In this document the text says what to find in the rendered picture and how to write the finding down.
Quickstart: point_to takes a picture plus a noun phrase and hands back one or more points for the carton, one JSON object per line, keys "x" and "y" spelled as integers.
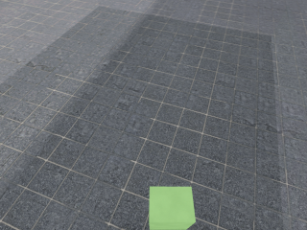
{"x": 171, "y": 208}

